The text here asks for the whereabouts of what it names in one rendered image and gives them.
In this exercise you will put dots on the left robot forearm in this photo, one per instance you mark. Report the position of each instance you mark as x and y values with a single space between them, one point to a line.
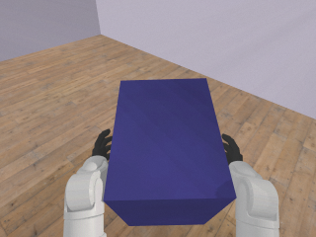
84 200

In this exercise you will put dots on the robot left hand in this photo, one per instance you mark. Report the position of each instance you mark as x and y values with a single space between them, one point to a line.
100 147

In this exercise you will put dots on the carton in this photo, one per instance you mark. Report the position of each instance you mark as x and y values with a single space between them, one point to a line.
167 162

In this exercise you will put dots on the robot right hand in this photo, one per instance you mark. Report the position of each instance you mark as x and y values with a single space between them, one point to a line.
233 151

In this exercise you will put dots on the right robot forearm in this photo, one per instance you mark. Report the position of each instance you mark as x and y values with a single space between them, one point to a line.
256 203

